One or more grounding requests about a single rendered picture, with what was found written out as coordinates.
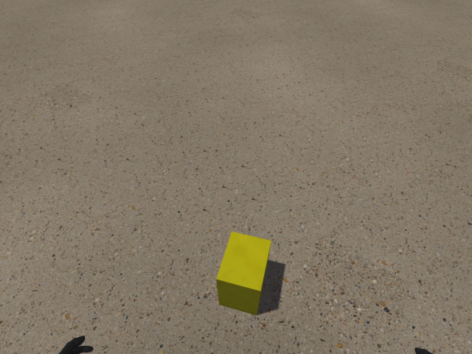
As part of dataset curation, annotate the carton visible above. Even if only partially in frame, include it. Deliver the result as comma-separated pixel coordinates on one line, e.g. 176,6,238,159
216,232,271,315

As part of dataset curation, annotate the robot left hand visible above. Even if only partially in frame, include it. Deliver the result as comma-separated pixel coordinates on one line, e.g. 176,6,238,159
59,336,93,354

